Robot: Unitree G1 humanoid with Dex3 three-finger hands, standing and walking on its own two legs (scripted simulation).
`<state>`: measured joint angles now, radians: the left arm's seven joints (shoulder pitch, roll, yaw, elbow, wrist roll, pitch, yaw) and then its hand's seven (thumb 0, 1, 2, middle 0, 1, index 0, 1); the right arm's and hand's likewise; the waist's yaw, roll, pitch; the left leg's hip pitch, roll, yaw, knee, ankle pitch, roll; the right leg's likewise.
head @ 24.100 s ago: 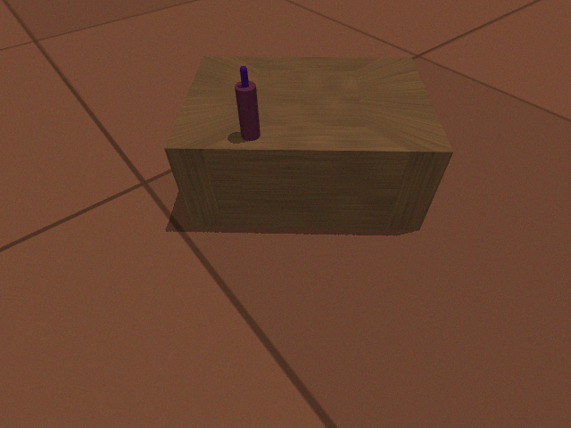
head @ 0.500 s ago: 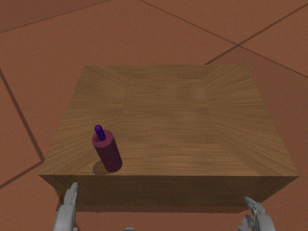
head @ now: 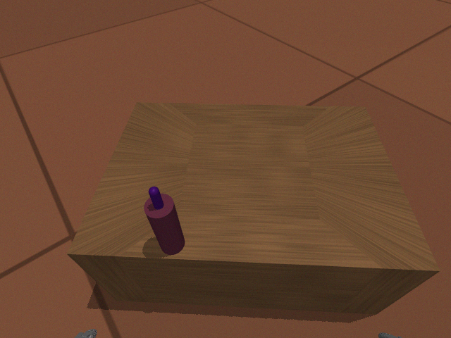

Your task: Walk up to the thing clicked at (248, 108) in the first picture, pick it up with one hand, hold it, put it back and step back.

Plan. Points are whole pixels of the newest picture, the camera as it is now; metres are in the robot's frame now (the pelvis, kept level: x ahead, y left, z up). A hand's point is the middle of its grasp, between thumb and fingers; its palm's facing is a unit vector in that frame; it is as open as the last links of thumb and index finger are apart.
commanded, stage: stand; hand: left
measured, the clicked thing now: (164, 219) +0.43 +0.20 -0.15
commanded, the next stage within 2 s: none
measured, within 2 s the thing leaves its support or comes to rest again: neither
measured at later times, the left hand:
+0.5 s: hand out of the picture +0.05 +0.25 -0.12, palm faces -0.02 -0.94 -0.35, open 7.5 cm
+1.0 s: hand out of the picture +0.06 +0.26 -0.12, palm faces -0.01 -0.94 -0.35, open 7.4 cm
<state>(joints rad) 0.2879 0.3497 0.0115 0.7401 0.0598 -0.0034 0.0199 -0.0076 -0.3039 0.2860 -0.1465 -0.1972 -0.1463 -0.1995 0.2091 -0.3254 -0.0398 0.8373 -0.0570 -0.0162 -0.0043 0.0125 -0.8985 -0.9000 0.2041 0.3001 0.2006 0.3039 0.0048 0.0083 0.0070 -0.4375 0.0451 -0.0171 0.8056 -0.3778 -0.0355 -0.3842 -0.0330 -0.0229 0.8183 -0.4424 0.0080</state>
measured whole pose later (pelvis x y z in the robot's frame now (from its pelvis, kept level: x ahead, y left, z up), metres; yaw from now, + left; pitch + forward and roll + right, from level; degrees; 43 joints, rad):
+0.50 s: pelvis +0.00 +0.00 +0.04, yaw +1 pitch -4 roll +0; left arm 0.17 0.33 0.00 1.11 0.03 -0.01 0.01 0.00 0.88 0.89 -0.20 -0.30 -0.20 -0.30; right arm 0.17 -0.31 -0.01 1.11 -0.03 0.00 -0.01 0.01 -0.90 -0.90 0.20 0.30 0.20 0.30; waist 0.00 0.02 0.05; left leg -0.19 0.04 -0.02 0.45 -0.20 -0.04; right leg -0.13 -0.03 -0.04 0.44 -0.25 0.02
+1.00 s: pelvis +0.00 +0.01 +0.04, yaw +0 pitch -3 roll +0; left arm 0.12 0.33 0.00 1.18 0.02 -0.02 0.01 0.01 0.91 0.89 -0.20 -0.30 -0.20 -0.30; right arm 0.12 -0.33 0.00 1.15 -0.02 -0.01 -0.01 0.01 -0.90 -0.90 0.20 0.30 0.20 0.30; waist 0.00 0.02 0.06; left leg -0.15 0.04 -0.01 0.36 -0.16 -0.03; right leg -0.08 -0.03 -0.03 0.35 -0.21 0.03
